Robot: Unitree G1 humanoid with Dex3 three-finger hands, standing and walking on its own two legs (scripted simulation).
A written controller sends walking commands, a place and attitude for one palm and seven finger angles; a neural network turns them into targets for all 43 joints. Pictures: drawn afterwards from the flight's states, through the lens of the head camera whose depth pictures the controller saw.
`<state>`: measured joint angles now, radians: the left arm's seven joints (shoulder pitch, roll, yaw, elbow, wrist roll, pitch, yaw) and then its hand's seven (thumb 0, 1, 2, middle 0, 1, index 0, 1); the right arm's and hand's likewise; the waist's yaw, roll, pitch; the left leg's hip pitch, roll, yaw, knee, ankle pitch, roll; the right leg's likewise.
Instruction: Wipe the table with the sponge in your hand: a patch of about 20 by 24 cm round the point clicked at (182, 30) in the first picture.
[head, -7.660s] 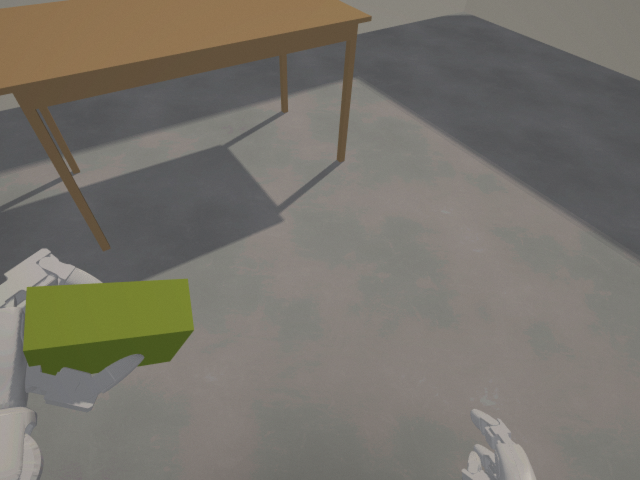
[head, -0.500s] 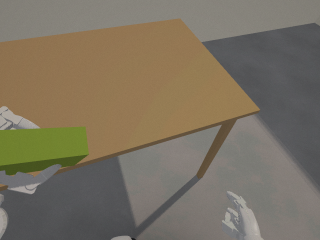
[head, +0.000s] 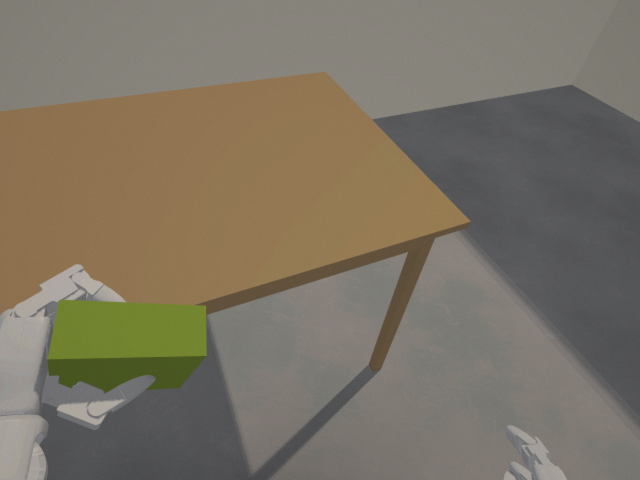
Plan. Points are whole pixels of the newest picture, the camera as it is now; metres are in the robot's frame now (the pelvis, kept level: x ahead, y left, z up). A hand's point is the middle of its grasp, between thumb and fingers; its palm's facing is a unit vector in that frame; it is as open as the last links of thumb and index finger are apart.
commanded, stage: come to a stop and stand still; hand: left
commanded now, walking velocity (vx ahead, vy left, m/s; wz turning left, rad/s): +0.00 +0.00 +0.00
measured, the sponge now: (150, 350) +0.22 +0.19 +0.10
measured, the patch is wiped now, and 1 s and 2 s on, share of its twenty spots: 0.00 0.00 0.00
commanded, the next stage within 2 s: look again from close up in 0.16 s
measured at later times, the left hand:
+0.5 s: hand (56, 295) +0.24 +0.28 +0.15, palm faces +0.42 -0.83 -0.38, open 9.6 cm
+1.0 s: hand (56, 271) +0.27 +0.29 +0.16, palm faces +0.43 -0.83 -0.36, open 9.6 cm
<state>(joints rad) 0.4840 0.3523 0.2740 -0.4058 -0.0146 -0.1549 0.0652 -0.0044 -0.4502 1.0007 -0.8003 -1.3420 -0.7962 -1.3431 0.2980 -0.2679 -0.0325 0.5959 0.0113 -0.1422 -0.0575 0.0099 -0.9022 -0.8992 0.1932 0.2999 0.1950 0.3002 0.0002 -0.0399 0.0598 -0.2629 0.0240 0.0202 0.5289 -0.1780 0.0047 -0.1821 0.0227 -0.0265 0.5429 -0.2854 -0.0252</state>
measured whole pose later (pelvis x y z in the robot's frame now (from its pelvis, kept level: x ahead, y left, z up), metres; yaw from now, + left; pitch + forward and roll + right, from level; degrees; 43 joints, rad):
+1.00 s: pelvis +0.06 +0.04 +0.00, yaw +1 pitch -1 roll +0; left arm 0.42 0.35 0.35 -0.44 -0.04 -0.16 0.13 -0.01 -0.45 1.00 -0.81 -1.34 -0.80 -1.34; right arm 0.22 -0.23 0.00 0.58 0.00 -0.09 -0.05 0.01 -0.90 -0.90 0.20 0.30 0.20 0.30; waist 0.02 -0.02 0.04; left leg -0.26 -0.06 0.02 0.57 -0.29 0.06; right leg -0.18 -0.05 -0.02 0.60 -0.37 0.01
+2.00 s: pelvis +0.12 +0.14 +0.00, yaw +1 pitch -3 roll +1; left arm 0.38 0.39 0.37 -0.60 -0.03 -0.16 0.12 -0.01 -0.45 1.01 -0.81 -1.34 -0.81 -1.34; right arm 0.15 -0.13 0.02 0.54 0.00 -0.16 0.02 0.01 -0.90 -0.90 0.20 0.30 0.20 0.30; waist 0.00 -0.08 0.14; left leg -0.22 0.05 0.07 0.51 -0.23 -0.03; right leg -0.32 -0.01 -0.08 0.74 -0.36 0.00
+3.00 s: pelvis +0.12 +0.19 +0.01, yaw +2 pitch -2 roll -1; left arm 0.35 0.36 0.36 -0.46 -0.02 -0.23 0.10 -0.01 -0.45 1.01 -0.81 -1.34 -0.81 -1.34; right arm 0.19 -0.17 0.04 0.59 0.00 -0.19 0.01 0.01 -0.90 -0.90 0.20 0.30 0.20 0.30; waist 0.05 -0.05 0.10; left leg -0.18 -0.05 0.03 0.47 -0.25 0.07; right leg -0.20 0.01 -0.03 0.41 -0.17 0.00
